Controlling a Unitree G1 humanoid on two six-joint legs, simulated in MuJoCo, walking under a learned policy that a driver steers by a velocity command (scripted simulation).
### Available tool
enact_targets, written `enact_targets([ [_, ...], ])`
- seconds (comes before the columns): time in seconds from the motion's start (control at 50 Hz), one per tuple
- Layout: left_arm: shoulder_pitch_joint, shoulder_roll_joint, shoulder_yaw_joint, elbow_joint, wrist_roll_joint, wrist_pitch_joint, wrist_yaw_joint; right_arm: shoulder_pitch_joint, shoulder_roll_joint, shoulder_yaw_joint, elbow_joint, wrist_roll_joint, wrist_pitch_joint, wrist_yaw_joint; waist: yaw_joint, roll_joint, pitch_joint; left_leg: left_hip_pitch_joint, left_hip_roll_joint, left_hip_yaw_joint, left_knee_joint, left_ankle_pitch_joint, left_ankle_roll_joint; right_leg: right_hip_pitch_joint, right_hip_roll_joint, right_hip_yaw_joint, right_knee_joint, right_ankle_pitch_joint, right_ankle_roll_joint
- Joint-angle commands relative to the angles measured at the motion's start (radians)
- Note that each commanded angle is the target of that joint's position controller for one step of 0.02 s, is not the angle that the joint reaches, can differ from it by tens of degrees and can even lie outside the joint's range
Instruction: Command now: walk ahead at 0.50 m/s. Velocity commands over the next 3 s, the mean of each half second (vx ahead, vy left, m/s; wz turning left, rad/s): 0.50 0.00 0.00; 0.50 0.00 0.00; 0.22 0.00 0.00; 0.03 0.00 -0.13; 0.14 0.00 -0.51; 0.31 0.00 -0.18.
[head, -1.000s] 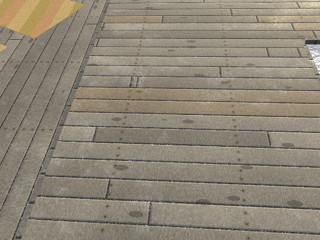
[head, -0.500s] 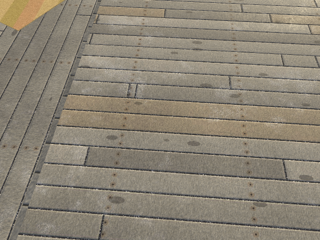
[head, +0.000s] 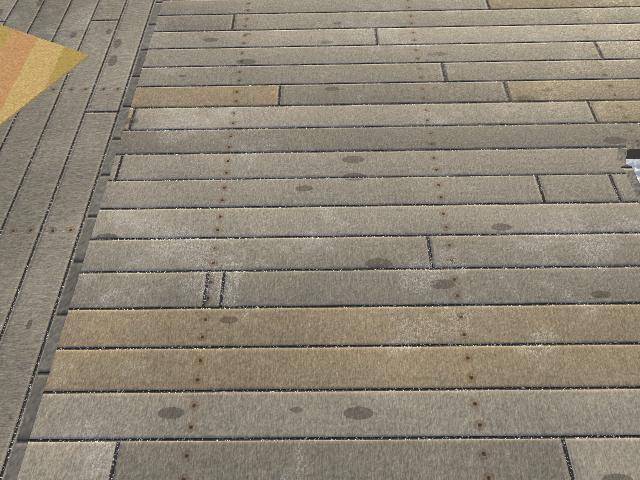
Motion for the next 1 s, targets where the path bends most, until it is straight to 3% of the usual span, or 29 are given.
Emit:
enact_targets([
  [0.02,0.464,0.256,0.072,0.072,0.01,0.003,0.007,0.068,-0.021,0.018,-0.066,0.003,-0.051,0.013,0.171,-0.247,-0.431,-0.675,-0.071,-0.137,0.776,-0.109,0.029,0.94,-0.382,0.803,-0.235,-0.205,-0.282],
  [0.04,0.378,0.193,0.052,0.059,0.002,0.001,0.008,-0.025,-0.111,-0.006,-0.093,0.032,-0.068,0.017,0.161,-0.19,-0.287,-0.771,-0.003,-0.164,0.844,-0.068,0.053,0.832,-0.345,0.662,-0.241,-0.231,-0.221],
  [0.06,0.283,0.154,0.039,0.032,0.003,0.002,0.01,-0.096,-0.121,-0.006,-0.114,0.036,-0.073,0.014,0.136,-0.118,-0.186,-0.769,0.055,-0.131,0.816,0.027,0.065,0.676,-0.309,0.513,-0.257,-0.161,-0.187],
  [0.08,0.213,0.122,0.028,0.022,0.012,0.002,0.006,-0.132,-0.114,-0.012,-0.117,0.022,-0.068,0.006,0.104,-0.054,-0.112,-0.724,0.094,-0.115,0.747,0.104,0.064,0.521,-0.269,0.41,-0.294,-0.084,-0.169],
  [0.1,0.181,0.097,0.02,0.021,0.021,-0.002,0.003,-0.119,-0.102,-0.019,-0.113,0.012,-0.053,0.001,0.066,-0.068,-0.079,-0.656,0.127,-0.122,0.685,0.154,0.064,0.42,-0.233,0.335,-0.328,-0.042,-0.152],
  [0.14,0.19,0.094,0.019,0.038,0.021,-0.006,0.0,-0.079,-0.057,-0.016,-0.102,0.008,-0.026,-0.002,0.036,-0.083,-0.056,-0.59,0.14,-0.112,0.628,0.191,0.055,0.333,-0.203,0.263,-0.38,-0.002,-0.159],
  [0.2,0.244,0.14,0.029,0.062,0.019,-0.01,0.018,-0.154,-0.058,-0.02,-0.132,-0.002,-0.013,-0.006,0.038,-0.054,-0.01,-0.672,0.149,-0.104,0.498,0.299,0.024,0.332,-0.202,0.204,-0.419,0.09,-0.174],
  [0.24,0.275,0.143,0.029,0.072,0.016,-0.003,0.029,-0.226,-0.053,-0.021,-0.156,-0.008,-0.015,-0.004,0.054,-0.049,0.004,-0.715,0.145,-0.099,0.378,0.403,0.01,0.363,-0.192,0.169,-0.426,0.117,-0.162],
  [0.32,0.332,0.152,0.029,0.088,0.005,0.004,0.04,-0.364,-0.029,-0.009,-0.191,-0.001,-0.023,0.011,0.096,-0.058,0.035,-0.672,0.102,-0.055,0.144,0.558,0.007,0.389,-0.162,0.1,-0.438,0.091,-0.131],
  [0.42,0.407,0.162,0.037,0.129,-0.004,0.025,0.046,-0.481,-0.037,0.0,-0.239,0.009,-0.034,0.039,0.126,-0.062,0.077,-0.696,0.076,-0.052,0.015,0.499,0.033,0.542,-0.223,0.102,-0.377,0.102,-0.123],
  [0.48,0.378,0.183,0.048,0.129,-0.007,0.038,0.05,-0.427,-0.077,-0.013,-0.239,0.011,-0.043,0.05,0.073,-0.088,0.038,-0.579,0.04,-0.029,-0.021,0.389,0.074,0.6,-0.248,0.102,-0.282,0.298,-0.096],
  [0.5,0.353,0.188,0.049,0.124,-0.008,0.043,0.051,-0.34,-0.104,-0.028,-0.216,0.008,-0.045,0.049,0.021,-0.097,-0.016,-0.444,0.004,0.003,-0.034,0.376,0.093,0.591,-0.226,0.077,-0.18,0.468,-0.079],
  [0.52,0.341,0.165,0.04,0.117,-0.004,0.048,0.05,-0.169,-0.151,-0.054,-0.162,0.005,-0.045,0.043,-0.055,-0.078,-0.118,-0.208,-0.015,0.014,-0.03,0.394,0.122,0.523,-0.17,0.036,0.018,0.535,-0.05],
  [0.54,0.36,0.13,0.023,0.094,0.014,0.048,0.05,0.014,-0.232,-0.076,-0.125,-0.008,-0.042,0.033,-0.102,0.051,-0.271,0.11,0.176,-0.213,-0.007,0.404,0.188,0.3,-0.102,-0.012,0.35,0.243,-0.011],
  [0.56,0.486,-0.011,-0.016,0.095,0.01,0.024,0.038,0.062,-0.28,-0.082,-0.1,-0.007,-0.039,0.041,-0.025,0.318,-0.39,0.41,0.377,-0.703,-0.15,0.19,0.344,-0.088,0.091,0.043,0.679,-0.45,0.044],
  [0.58,0.412,0.094,0.006,0.099,-0.013,-0.001,0.033,0.045,-0.184,-0.054,-0.11,0.0,-0.042,0.042,-0.061,0.215,-0.362,0.389,0.352,-0.755,-0.219,0.094,0.303,-0.2,0.047,0.178,0.795,-0.505,0.023],
  [0.6,0.315,0.143,0.019,0.066,-0.034,-0.015,0.031,-0.042,-0.145,-0.042,-0.125,0.002,-0.045,0.038,-0.05,0.169,-0.228,0.269,0.326,-0.606,-0.229,0.143,0.26,-0.265,-0.003,0.157,0.808,-0.421,0.006],
  [0.62,0.262,0.144,0.02,0.054,-0.03,-0.018,0.038,-0.129,-0.125,-0.033,-0.146,-0.004,-0.047,0.037,-0.018,0.074,-0.153,0.116,0.296,-0.491,-0.252,0.257,0.239,-0.229,-0.058,0.128,0.766,-0.323,0.003],
  [0.64,0.237,0.14,0.028,0.051,-0.014,-0.013,0.045,-0.181,-0.099,-0.026,-0.152,-0.016,-0.049,0.039,0.012,0.044,-0.098,-0.016,0.266,-0.408,-0.28,0.343,0.233,-0.182,-0.09,0.122,0.707,-0.265,0.006],
  [0.66,0.261,0.125,0.032,0.055,-0.01,0.001,0.047,-0.198,-0.075,-0.018,-0.149,-0.026,-0.052,0.041,0.047,0.067,-0.088,-0.092,0.24,-0.353,-0.308,0.383,0.224,-0.115,-0.117,0.131,0.669,-0.229,0.003],
  [0.68,0.281,0.102,0.031,0.06,-0.01,0.014,0.047,-0.195,-0.065,-0.016,-0.142,-0.026,-0.053,0.043,0.062,0.078,-0.08,-0.129,0.224,-0.319,-0.337,0.39,0.228,-0.084,-0.124,0.128,0.637,-0.216,0.006],
  [0.72,0.271,0.081,0.03,0.056,-0.007,0.032,0.05,-0.167,-0.091,-0.021,-0.126,-0.018,-0.056,0.034,0.072,0.071,-0.044,-0.171,0.217,-0.263,-0.382,0.416,0.24,-0.098,-0.136,0.115,0.565,-0.183,0.02],
  [0.76,0.197,0.088,0.033,0.03,0.003,0.037,0.052,-0.135,-0.119,-0.028,-0.114,-0.018,-0.055,0.02,0.061,0.048,-0.012,-0.161,0.218,-0.232,-0.409,0.447,0.245,-0.168,-0.141,0.11,0.465,-0.092,0.044],
  [0.8,0.133,0.083,0.033,0.01,0.008,0.035,0.048,-0.106,-0.124,-0.027,-0.104,-0.015,-0.048,0.009,0.047,0.045,0.002,-0.135,0.203,-0.192,-0.418,0.469,0.23,-0.205,-0.135,0.103,0.353,0.019,0.057],
  [0.88,0.003,0.06,0.021,-0.023,0.002,0.027,0.033,-0.05,-0.128,-0.025,-0.085,-0.005,-0.041,0.001,0.006,0.056,0.033,-0.116,0.165,-0.11,-0.425,0.464,0.194,-0.16,-0.092,0.058,0.131,0.182,0.059],
  [0.96,-0.104,0.062,0.011,-0.061,-0.007,0.02,0.013,0.019,-0.136,-0.029,-0.05,0.001,-0.026,0.0,-0.03,0.058,0.069,0.001,0.206,-0.106,-0.386,0.466,0.193,-0.179,-0.067,0.045,0.021,0.152,0.047],
  [1.0,-0.125,0.073,0.01,-0.079,-0.009,0.014,0.0,0.028,-0.145,-0.035,-0.038,0.004,-0.016,-0.004,-0.022,0.067,0.074,0.066,0.24,-0.115,-0.344,0.515,0.184,-0.182,-0.06,0.048,-0.012,0.087,0.025],
])
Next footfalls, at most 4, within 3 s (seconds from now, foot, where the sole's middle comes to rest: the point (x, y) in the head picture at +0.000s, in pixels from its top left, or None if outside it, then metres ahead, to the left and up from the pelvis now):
0.52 left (263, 473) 0.48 0.14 -0.76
1.08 right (366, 327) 0.80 -0.10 -0.76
1.48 left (263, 327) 0.81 0.14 -0.76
2.78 left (330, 234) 1.08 -0.04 -0.76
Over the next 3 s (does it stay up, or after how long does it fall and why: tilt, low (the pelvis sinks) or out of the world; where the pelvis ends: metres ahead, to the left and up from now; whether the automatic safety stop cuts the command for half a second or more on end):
stays up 0.98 -0.09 0.02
